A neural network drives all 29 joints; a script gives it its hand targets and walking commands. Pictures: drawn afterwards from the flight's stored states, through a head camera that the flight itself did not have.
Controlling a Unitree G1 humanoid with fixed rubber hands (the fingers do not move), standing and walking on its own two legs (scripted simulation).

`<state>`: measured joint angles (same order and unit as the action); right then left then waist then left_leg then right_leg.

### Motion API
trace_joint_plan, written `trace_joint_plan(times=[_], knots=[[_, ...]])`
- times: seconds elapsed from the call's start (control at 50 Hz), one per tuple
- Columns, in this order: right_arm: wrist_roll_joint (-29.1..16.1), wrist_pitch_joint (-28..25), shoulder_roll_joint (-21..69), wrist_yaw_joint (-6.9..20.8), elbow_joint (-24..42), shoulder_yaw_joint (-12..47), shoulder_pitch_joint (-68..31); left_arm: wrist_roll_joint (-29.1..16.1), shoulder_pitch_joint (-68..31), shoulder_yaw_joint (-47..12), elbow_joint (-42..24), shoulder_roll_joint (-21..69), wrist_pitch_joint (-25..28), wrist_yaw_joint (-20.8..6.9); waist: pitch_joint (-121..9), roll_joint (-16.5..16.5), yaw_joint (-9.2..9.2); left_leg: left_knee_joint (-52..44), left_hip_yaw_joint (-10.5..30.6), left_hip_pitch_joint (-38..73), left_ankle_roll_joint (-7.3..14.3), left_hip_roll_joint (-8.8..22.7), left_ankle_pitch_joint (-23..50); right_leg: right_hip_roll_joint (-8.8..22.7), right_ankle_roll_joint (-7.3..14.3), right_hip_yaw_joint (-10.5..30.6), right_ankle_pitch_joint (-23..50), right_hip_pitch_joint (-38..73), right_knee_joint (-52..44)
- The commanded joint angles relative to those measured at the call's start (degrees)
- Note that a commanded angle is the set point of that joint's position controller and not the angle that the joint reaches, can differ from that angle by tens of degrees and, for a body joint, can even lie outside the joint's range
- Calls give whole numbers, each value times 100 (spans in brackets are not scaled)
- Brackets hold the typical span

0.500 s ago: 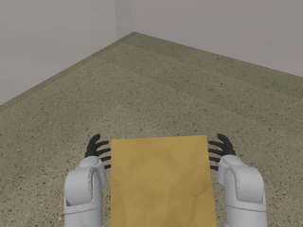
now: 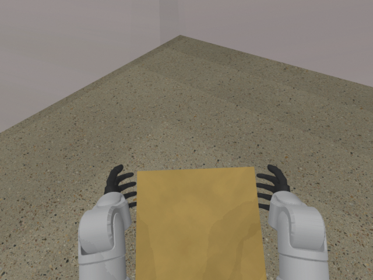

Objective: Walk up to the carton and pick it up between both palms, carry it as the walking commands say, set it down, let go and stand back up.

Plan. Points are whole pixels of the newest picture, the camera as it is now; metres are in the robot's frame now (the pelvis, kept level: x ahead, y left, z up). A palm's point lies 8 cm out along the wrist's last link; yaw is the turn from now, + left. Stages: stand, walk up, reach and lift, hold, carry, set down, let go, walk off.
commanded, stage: carry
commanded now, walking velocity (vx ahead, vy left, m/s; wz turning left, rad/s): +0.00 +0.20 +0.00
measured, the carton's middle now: (196, 220) +0.29 +0.00 -0.04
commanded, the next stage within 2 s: none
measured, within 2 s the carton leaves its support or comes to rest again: neither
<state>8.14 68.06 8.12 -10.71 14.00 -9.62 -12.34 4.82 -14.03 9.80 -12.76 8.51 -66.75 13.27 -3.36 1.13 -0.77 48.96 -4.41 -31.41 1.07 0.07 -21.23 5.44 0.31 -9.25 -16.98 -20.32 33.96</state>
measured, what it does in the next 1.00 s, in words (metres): steps to the left: left foot, then right foot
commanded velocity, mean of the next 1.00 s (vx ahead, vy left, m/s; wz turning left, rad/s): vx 0.00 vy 0.20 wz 0.00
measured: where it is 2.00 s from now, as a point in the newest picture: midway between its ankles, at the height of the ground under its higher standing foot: outside the picture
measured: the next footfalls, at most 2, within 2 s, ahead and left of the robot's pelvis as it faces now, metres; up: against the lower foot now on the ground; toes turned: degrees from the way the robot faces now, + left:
left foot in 0.14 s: +0.05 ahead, +0.19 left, +0.00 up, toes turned +6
right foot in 0.42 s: -0.04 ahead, +0.01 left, +0.00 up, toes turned -11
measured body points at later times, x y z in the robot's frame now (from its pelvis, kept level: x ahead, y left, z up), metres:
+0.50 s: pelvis -0.07 +0.12 +0.00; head -0.06 +0.11 +0.45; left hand +0.22 +0.29 +0.07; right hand +0.22 -0.04 +0.06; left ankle -0.01 +0.20 -0.71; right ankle -0.08 +0.02 -0.73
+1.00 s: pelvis -0.14 +0.25 -0.01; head -0.13 +0.24 +0.44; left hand +0.15 +0.42 +0.07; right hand +0.16 +0.09 +0.06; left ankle -0.06 +0.32 -0.73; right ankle -0.15 +0.15 -0.73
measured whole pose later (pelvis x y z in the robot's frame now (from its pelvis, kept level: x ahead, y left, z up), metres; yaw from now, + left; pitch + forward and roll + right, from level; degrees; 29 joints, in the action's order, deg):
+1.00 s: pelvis -0.14 +0.25 -0.01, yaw -1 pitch +4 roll +0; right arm 9.0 67.3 8.2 -9.8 12.9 -9.6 -14.0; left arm 4.7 -14.7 10.3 -13.6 8.7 -66.4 14.1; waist -3.6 1.3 -2.3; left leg 35.6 -7.9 -28.2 3.8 0.0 -13.6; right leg 3.1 1.0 -9.5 -17.9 -19.6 35.0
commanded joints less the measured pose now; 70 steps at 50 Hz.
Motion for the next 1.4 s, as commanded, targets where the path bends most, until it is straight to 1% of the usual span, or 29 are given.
trace_joint_plan(times=[0.0, 0.1, 0.14, 0.16, 0.18, 0.26, 0.38, 0.42, 0.44, 0.5, 0.56, 0.62, 0.66, 0.68, 0.7, 0.72, 0.8, 0.88, 0.92, 0.94, 0.98, 1.0, 1.04, 1.16, 1.2, 1.22, 1.24, 1.3, 1.38], knots=[[-2785, -110, 5376, 2275, 683, 4401, -3620, -2456, -2810, -4076, -207, 5565, -103, -2648, -1669, -1069, 77, 119, 511, -135, -124, 436, 79, 1577, 516, 1189, 2878, 1331, -994], [-2885, 13, 5282, 2352, 443, 4363, -3347, -2176, -2568, -3964, -216, 5428, -130, -2479, -1922, -1292, 66, -2195, -405, 1115, -197, 34, 475, 1287, 246, 724, 2739, 1271, -424], [-2853, 49, 5275, 2421, 303, 4338, -3259, -2041, -2423, -3960, -186, 5374, -148, -2443, -2129, -458, 39, -2790, 361, 2354, -112, 699, 1397, 957, -222, 487, 1370, 360, 316], [-2767, 20, 5201, 2457, 83, 4170, -3134, -2065, -2618, -4045, -285, 5344, -176, -2460, -2083, 1059, 89, -2798, 1726, 2499, 356, 1735, 2745, 299, -530, -23, -749, -675, 1009], [-2801, 15, 5354, 2473, 116, 4148, -3264, -2072, -2782, -4110, -246, 5431, -182, -2473, -1987, 1504, 124, -2695, 1847, 2516, 762, 1843, 3306, 52, -468, 55, -1999, -971, 1895], [-2645, -76, 5368, 2380, 281, 4080, -3280, -2392, -3158, -4344, -350, 5695, -161, -2565, -1907, 876, 122, -2539, 940, 2179, 977, 1452, 2519, -58, -335, 377, -1407, -1140, 2708], [-2470, -111, 5245, 2221, 384, 4068, -3150, -2596, -2873, -4240, -162, 5583, -223, -2650, -2158, 642, 3, -2395, 814, 2043, 893, 1261, 2090, -168, -11, 3, -242, 430, -518], [-2422, -115, 5226, 2204, 242, 4056, -3083, -2592, -2684, -4167, -58, 5565, -229, -2704, -2041, -319, -68, -1514, 515, 648, 338, 824, 1591, 1003, 168, 1377, 668, 1872, -1513], [-2492, -65, 5254, 2208, 500, 4268, -3376, -2458, -2486, -4004, 123, 5597, -160, -2741, -1683, -1889, -27, -684, 3, -277, 3, 301, -261, 2450, 861, 2896, 2228, 1747, -1600], [-2672, -101, 5312, 2242, 654, 4375, -3686, -2545, -2871, -4090, -129, 5624, -131, -2701, -1543, -824, 59, 645, 670, -464, -86, 491, -38, 2045, 801, 1882, 2724, 1435, -1321], [-2838, -86, 5350, 2291, 669, 4412, -3592, -2449, -2896, -4067, -308, 5557, -88, -2605, -1724, -1153, 89, -237, 239, 118, -186, 280, 69, 1388, 443, 907, 3393, 1412, -857], [-2903, -10, 5271, 2337, 553, 4389, -3464, -2261, -2687, -3977, -249, 5453, -108, -2504, -1811, -1420, 39, -1379, -221, 592, -209, 90, -88, 1378, 404, 816, 3446, 1492, -630], [-2903, 41, 5276, 2382, 389, 4363, -3327, -2102, -2482, -3928, -165, 5411, -130, -2449, -1991, -1063, 52, -2578, -369, 1637, -200, 141, 878, 1176, 61, 574, 2654, 1102, -108], [-2890, 59, 5293, 2421, 358, 4346, -3326, -2045, -2445, -3943, -171, 5407, -133, -2429, -2169, -532, 38, -2830, 214, 2368, -155, 624, 1383, 1022, -175, 451, 1637, 556, 381], [-2806, 32, 5192, 2472, 138, 4195, -3166, -2061, -2538, -4040, -248, 5373, -161, -2437, -2179, 978, 78, -2819, 1734, 2663, 313, 1802, 2864, 366, -531, 26, -586, -619, 1006], [-2831, 23, 5337, 2487, 112, 4149, -3280, -2060, -2750, -4094, -224, 5429, -173, -2450, -2057, 1572, 117, -2686, 1861, 2638, 746, 1910, 3513, 71, -493, 51, -2032, -956, 1797], [-2650, -76, 5363, 2379, 298, 4083, -3308, -2408, -3177, -4336, -364, 5696, -147, -2558, -1978, 910, 121, -2537, 947, 2237, 965, 1475, 2555, -39, -326, 359, -1434, -1062, 2567], [-2524, -126, 5264, 2249, 473, 4042, -3278, -2623, -3123, -4316, -301, 5626, -197, -2619, -2050, 819, 118, -2690, 980, 2071, 1030, 1425, 1876, -222, -137, 174, -1289, -342, 1141], [-2455, -119, 5236, 2212, 403, 4074, -3146, -2629, -2881, -4250, -169, 5591, -212, -2657, -2114, 573, -4, -2397, 739, 1926, 831, 1222, 1900, -126, 0, 9, -50, 574, -708], [-2426, -120, 5203, 2206, 357, 4071, -3096, -2637, -2810, -4226, -124, 5583, -216, -2680, -2053, 252, -17, -2049, 597, 1425, 568, 1011, 1785, 293, 61, 454, 400, 1213, -1236], [-2515, -67, 5231, 2198, 554, 4277, -3432, -2505, -2522, -4032, 84, 5605, -149, -2742, -1629, -1972, -19, -522, 72, -278, 16, 342, -415, 2570, 972, 2974, 2145, 1588, -1671], [-2581, -84, 5254, 2198, 655, 4314, -3529, -2624, -2788, -4105, -180, 5643, -143, -2737, -1509, -1462, 65, 235, 557, -395, 11, 523, -424, 2566, 1055, 2778, 2744, 1420, -1616], [-2684, -83, 5272, 2244, 668, 4354, -3676, -2554, -2842, -4116, -126, 5613, -140, -2685, -1515, -834, 68, 443, 689, -343, -69, 552, 63, 1979, 723, 1768, 2486, 1333, -1324], [-2922, 21, 5270, 2361, 496, 4357, -3431, -2235, -2655, -3984, -196, 5467, -127, -2475, -1819, -1289, 83, -2025, -368, 974, -166, 73, 453, 1301, 256, 688, 3079, 1329, -452], [-2922, 68, 5303, 2425, 392, 4338, -3381, -2078, -2468, -3954, -161, 5436, -137, -2428, -2134, -525, 41, -2754, 196, 2319, -141, 594, 1382, 1014, -159, 423, 1691, 548, 330], [-2847, 46, 5202, 2478, 169, 4195, -3218, -2080, -2546, -4041, -236, 5398, -160, -2425, -2196, 925, 76, -2796, 1698, 2642, 300, 1761, 2763, 390, -509, 42, -490, -557, 952], [-2863, 39, 5328, 2495, 120, 4146, -3311, -2068, -2760, -4089, -221, 5435, -172, -2438, -2079, 1546, 119, -2731, 1909, 2628, 728, 1912, 3351, 64, -495, 34, -1956, -915, 1677], [-2734, -26, 5393, 2426, 254, 4149, -3362, -2316, -3066, -4277, -298, 5674, -141, -2531, -2040, 918, 108, -2562, 1158, 2309, 944, 1597, 2764, -25, -300, 412, -1651, -1015, 2621], [-2570, -110, 5284, 2283, 451, 4045, -3365, -2598, -3202, -4323, -320, 5643, -175, -2598, -2037, 817, 119, -2723, 945, 2082, 1006, 1418, 1854, -211, -200, 191, -1365, -480, 1504]])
